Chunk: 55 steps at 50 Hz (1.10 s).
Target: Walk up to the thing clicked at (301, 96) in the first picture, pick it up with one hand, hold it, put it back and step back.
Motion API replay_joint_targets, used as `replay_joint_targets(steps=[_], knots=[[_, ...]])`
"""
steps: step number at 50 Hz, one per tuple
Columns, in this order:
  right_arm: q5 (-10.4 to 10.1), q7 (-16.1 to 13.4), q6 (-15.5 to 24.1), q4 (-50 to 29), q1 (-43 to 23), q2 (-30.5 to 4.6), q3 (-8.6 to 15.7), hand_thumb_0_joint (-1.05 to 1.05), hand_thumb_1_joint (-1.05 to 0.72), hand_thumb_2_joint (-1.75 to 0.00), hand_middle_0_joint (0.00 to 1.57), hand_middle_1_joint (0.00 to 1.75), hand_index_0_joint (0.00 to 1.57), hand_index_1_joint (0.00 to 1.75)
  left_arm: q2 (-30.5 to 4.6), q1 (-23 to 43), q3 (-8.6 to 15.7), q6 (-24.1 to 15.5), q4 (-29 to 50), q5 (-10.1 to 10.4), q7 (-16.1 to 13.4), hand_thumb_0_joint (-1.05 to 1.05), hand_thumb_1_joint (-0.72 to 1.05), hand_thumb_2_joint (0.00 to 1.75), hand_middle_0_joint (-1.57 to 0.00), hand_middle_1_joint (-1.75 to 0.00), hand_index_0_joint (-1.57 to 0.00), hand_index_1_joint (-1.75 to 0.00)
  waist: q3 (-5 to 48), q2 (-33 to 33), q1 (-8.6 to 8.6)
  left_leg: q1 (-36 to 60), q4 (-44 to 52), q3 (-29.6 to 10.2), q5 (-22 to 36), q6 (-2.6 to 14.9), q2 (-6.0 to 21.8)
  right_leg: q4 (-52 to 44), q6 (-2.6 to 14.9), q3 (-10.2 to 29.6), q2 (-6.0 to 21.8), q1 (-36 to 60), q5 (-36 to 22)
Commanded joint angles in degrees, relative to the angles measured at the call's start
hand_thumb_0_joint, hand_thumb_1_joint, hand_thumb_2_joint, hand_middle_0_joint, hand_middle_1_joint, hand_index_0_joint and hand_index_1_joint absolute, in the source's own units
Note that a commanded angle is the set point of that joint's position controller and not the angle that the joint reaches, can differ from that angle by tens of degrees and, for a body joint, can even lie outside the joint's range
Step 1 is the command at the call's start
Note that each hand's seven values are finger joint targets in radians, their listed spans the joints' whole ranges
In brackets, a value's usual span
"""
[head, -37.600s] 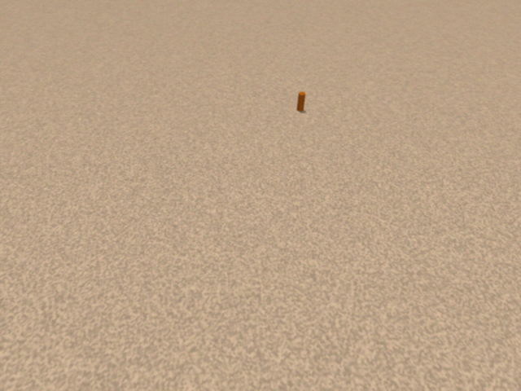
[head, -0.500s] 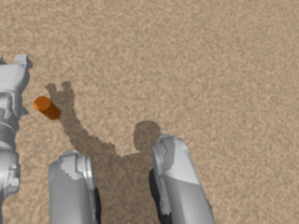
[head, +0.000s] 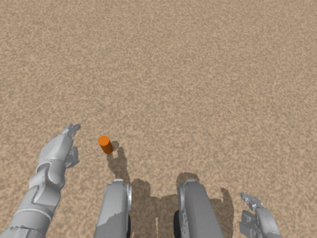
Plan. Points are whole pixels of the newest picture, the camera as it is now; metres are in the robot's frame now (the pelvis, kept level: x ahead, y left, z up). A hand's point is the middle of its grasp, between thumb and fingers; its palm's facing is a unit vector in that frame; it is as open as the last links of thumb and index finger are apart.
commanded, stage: home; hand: left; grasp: from above
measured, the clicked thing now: (106, 145) +0.50 +0.22 -0.46
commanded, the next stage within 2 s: none
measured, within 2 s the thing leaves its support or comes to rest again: neither
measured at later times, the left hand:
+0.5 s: hand (47, 189) +0.24 +0.19 +0.10, palm faces +0.08 -0.96 -0.28, open 7.4 cm
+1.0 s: hand (28, 206) +0.21 +0.19 +0.14, palm faces +0.12 -0.97 -0.20, open 7.4 cm
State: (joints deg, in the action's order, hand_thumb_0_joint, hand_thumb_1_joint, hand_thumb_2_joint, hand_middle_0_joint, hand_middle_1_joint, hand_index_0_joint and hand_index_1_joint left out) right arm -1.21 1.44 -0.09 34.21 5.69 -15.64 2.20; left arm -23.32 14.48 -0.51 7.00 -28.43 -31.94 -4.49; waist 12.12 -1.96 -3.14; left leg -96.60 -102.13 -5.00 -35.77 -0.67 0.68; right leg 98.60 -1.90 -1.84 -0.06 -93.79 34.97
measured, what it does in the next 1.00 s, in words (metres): rises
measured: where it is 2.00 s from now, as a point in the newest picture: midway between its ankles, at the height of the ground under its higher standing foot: outside the picture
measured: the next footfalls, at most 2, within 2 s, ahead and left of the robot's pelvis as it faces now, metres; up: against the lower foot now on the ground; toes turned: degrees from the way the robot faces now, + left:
none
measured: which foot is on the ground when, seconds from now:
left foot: down 0.00-1.00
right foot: down 0.00-1.00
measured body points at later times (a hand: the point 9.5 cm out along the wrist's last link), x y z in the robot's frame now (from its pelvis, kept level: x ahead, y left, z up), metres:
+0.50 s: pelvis +0.05 +0.00 +0.16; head +0.10 +0.01 +0.61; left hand +0.23 +0.24 +0.12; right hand +0.22 -0.23 +0.08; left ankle +0.08 +0.12 -0.49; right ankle +0.08 -0.14 -0.49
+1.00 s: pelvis +0.07 +0.00 +0.19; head +0.08 +0.01 +0.64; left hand +0.21 +0.24 +0.16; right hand +0.25 -0.23 +0.13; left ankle +0.08 +0.12 -0.49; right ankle +0.08 -0.14 -0.49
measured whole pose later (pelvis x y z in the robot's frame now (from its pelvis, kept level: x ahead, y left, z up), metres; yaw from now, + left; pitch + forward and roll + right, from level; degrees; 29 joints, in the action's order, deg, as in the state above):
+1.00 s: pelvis +0.07 +0.00 +0.19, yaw +4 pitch +10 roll -3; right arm -0.4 -10.3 14.2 29.5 15.9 -12.4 -2.0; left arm -12.9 -29.0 2.0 26.3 8.0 2.7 -1.1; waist 9.4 -2.5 -1.6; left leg -40.8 -58.3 -4.2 -27.5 -0.8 1.4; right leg 54.1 -1.2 -2.6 0.2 -37.6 26.3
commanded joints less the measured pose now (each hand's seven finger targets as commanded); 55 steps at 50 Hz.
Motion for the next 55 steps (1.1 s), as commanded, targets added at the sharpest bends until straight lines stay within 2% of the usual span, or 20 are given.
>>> replay_joint_targets(steps=[1,2,5,7,8,9,12,19,21,24,27,30,35,41,42,45,47,50,51,55], knots=[[-0.83,-2.73,3.70,-5.63,2.81,-8.01,2.25,0.00,-0.90,-0.90,0.20,0.30,0.20,0.30,-6.21,4.63,2.54,1.66,17.58,7.26,-1.33,0.00,0.84,0.87,-0.20,-0.30,-0.20,-0.30,25.88,-5.29,-2.07,30.56,21.89,0.39,3.58,1.42,-0.15,-18.13,3.21,-1.33,-0.73,20.28,-6.34],[-0.90,-3.15,4.09,-6.01,2.38,-7.56,1.89,0.00,-0.90,-0.90,0.20,0.30,0.20,0.30,-6.54,3.04,3.32,2.43,18.24,8.93,-1.41,0.00,0.88,0.89,-0.20,-0.30,-0.20,-0.30,24.91,-4.85,-1.70,31.03,22.84,0.56,3.05,1.56,-0.22,-19.62,3.11,-1.07,-0.77,21.93,-5.97],[-1.09,-4.40,5.30,-7.42,0.93,-6.85,1.21,0.00,-0.90,-0.90,0.20,0.30,0.20,0.30,-4.51,-1.77,2.56,4.45,22.43,13.64,-1.25,0.00,0.90,0.90,-0.20,-0.30,-0.20,-0.30,21.53,-4.40,-2.11,34.71,27.21,0.31,1.52,1.55,-0.06,-24.10,3.02,-0.67,-0.87,25.37,-4.69],[-1.09,-5.15,6.20,-8.11,0.66,-6.27,0.75,0.00,-0.90,-0.90,0.20,0.30,0.20,0.30,-4.06,-5.49,3.42,5.50,24.48,17.03,-1.49,0.00,0.90,0.90,-0.20,-0.30,-0.20,-0.30,19.97,-3.77,-1.99,36.60,29.55,0.45,1.92,1.67,-0.19,-27.03,2.93,-0.42,-0.89,28.73,-4.92],[-1.04,-5.49,6.67,-8.44,0.66,-5.62,0.33,0.00,-0.90,-0.90,0.20,0.30,0.20,0.30,-2.93,-7.98,2.87,6.08,25.08,18.59,-1.50,0.00,0.90,0.90,-0.20,-0.30,-0.20,-0.30,18.53,-3.20,-2.29,37.26,30.68,0.53,2.40,1.71,-0.24,-28.50,2.84,-0.24,-0.89,30.24,-5.26],[-1.11,-5.84,7.10,-8.98,1.26,-5.33,0.07,0.00,-0.90,-0.90,0.20,0.30,0.20,0.30,-2.69,-10.70,3.16,6.77,26.56,20.21,-1.56,0.00,0.90,0.90,-0.20,-0.30,-0.20,-0.30,18.61,-3.00,-1.63,39.38,31.91,0.88,3.67,1.67,-0.22,-30.15,2.91,-0.03,-0.91,32.71,-6.09],[-0.86,-6.96,8.35,-9.45,2.08,-4.51,-0.46,0.00,-0.90,-0.90,0.20,0.30,0.20,0.30,-1.79,-14.50,3.95,8.15,30.23,24.61,-1.83,0.00,0.90,0.90,-0.20,-0.30,-0.20,-0.30,16.32,-3.16,-1.75,42.99,35.77,0.86,5.87,1.64,-0.19,-34.11,2.80,-0.10,-1.01,37.45,-7.93],[-0.79,-9.88,10.21,-11.44,5.75,-3.16,-1.96,0.00,-0.90,-0.90,0.20,0.30,0.20,0.30,2.39,-28.54,4.81,12.67,37.01,30.86,-1.50,0.00,0.90,0.90,-0.20,-0.30,-0.20,-0.30,12.16,-3.08,-0.48,53.20,44.01,1.44,15.10,1.24,-0.29,-42.44,2.71,-0.57,-1.15,48.79,-15.28],[-0.72,-10.65,10.76,-12.27,6.38,-3.09,-2.19,0.00,-0.90,-0.90,0.20,0.30,0.20,0.30,3.33,-30.80,4.99,14.17,39.78,32.52,-1.32,0.00,0.90,0.90,-0.20,-0.30,-0.20,-0.30,10.38,-3.15,-0.51,55.56,46.76,1.41,16.10,1.09,-0.24,-45.10,2.48,-1.00,-1.18,51.49,-16.28],[-0.76,-11.65,11.71,-13.38,7.37,-2.64,-2.46,0.00,-0.90,-0.90,0.20,0.30,0.20,0.30,4.47,-36.45,5.80,16.05,43.55,34.41,-0.93,0.00,0.90,0.90,-0.20,-0.30,-0.20,-0.30,8.31,-2.54,0.44,58.29,49.54,1.83,18.26,1.08,-0.47,-48.29,2.43,-1.43,-1.30,54.92,-17.89],[-0.43,-12.41,12.94,-13.74,7.73,-2.57,-2.60,0.00,-0.90,-0.90,0.20,0.30,0.20,0.30,5.35,-39.07,5.69,17.16,45.67,35.57,-0.07,0.00,0.90,0.90,-0.20,-0.30,-0.20,-0.30,4.61,-1.60,-0.15,58.89,51.39,1.73,17.51,1.29,-0.40,-50.76,2.20,-1.89,-1.43,56.01,-17.35],[-0.20,-12.81,14.05,-14.41,7.87,-2.84,-2.15,0.00,-0.90,-0.90,0.20,0.30,0.20,0.30,5.26,-41.12,6.30,17.55,47.39,35.97,0.97,0.00,0.90,0.90,-0.20,-0.30,-0.20,-0.30,2.51,-0.71,0.22,59.06,52.55,2.30,15.91,1.65,-0.86,-52.98,2.04,-1.89,-1.28,57.12,-15.58],[0.19,-13.00,15.69,-14.36,8.03,-3.33,-1.47,0.00,-0.90,-0.90,0.20,0.30,0.20,0.30,5.35,-42.58,5.59,17.43,48.27,35.30,2.36,0.00,0.90,0.90,-0.20,-0.30,-0.20,-0.30,1.23,-0.44,0.08,60.87,53.69,2.45,18.06,1.43,-0.76,-53.06,2.11,-2.47,-1.45,57.33,-16.65],[0.58,-12.68,16.98,-13.71,7.44,-3.92,-1.24,0.00,-0.90,-0.90,0.20,0.30,0.20,0.30,4.74,-40.77,6.05,16.52,47.50,34.75,3.30,0.00,0.90,0.90,-0.20,-0.30,-0.20,-0.30,-1.07,-1.48,0.51,61.05,55.25,1.42,14.65,1.17,-0.43,-53.10,1.90,-2.62,-1.37,56.19,-13.88],[0.60,-12.67,17.18,-13.61,7.49,-3.90,-1.18,0.00,-0.90,-0.90,0.20,0.30,0.20,0.30,4.79,-40.87,6.06,16.49,47.74,34.77,3.34,0.00,0.90,0.90,-0.20,-0.30,-0.20,-0.30,0.62,-2.39,0.50,61.92,54.77,1.88,15.85,1.16,-0.61,-52.99,2.07,-2.44,-1.28,56.97,-14.77],[0.51,-12.60,17.41,-13.74,7.12,-3.75,-1.37,0.00,-0.90,-0.90,0.20,0.30,0.20,0.30,4.82,-41.90,5.94,16.47,47.51,34.62,3.18,0.00,0.90,0.90,-0.20,-0.30,-0.20,-0.30,0.20,-0.74,0.87,61.52,54.24,2.41,16.89,1.39,-0.99,-53.41,1.87,-2.18,-1.16,58.00,-15.86],[0.70,-12.53,17.45,-13.09,7.36,-4.05,-1.16,0.00,-0.90,-0.90,0.20,0.30,0.20,0.30,3.86,-40.53,6.38,16.12,49.29,34.57,3.17,0.00,0.90,0.90,-0.20,-0.30,-0.20,-0.30,1.83,-2.71,0.85,62.76,54.54,2.03,18.05,1.11,-0.76,-52.84,2.11,-2.24,-1.31,58.08,-16.69],[0.85,-12.52,17.56,-13.00,7.06,-3.57,-1.34,0.00,-0.90,-0.90,0.20,0.30,0.20,0.30,5.77,-42.53,5.12,16.37,46.09,34.46,3.14,0.00,0.90,0.90,-0.20,-0.30,-0.20,-0.30,0.94,-1.51,0.75,62.16,54.11,1.95,18.74,1.13,-0.72,-52.74,2.05,-2.32,-1.33,57.99,-17.27],[0.84,-12.54,17.49,-12.92,7.33,-3.81,-1.21,0.00,-0.90,-0.90,0.20,0.30,0.20,0.30,4.68,-41.42,5.92,16.06,48.28,34.76,3.05,0.00,0.90,0.90,-0.20,-0.30,-0.20,-0.30,2.52,-1.56,0.89,62.70,53.64,2.25,19.60,1.24,-0.87,-52.82,1.96,-2.18,-1.24,59.00,-18.26],[0.95,-12.65,17.60,-12.56,7.21,-3.74,-1.31,0.00,-0.90,-0.90,0.20,0.30,0.20,0.30,4.86,-42.16,5.59,16.11,47.33,34.60,3.02,0.00,0.90,0.90,-0.20,-0.30,-0.20,-0.30,1.87,-0.64,0.74,62.18,53.53,2.51,18.95,1.44,-1.00,-53.22,1.81,-1.96,-1.16,59.12,-18.00]])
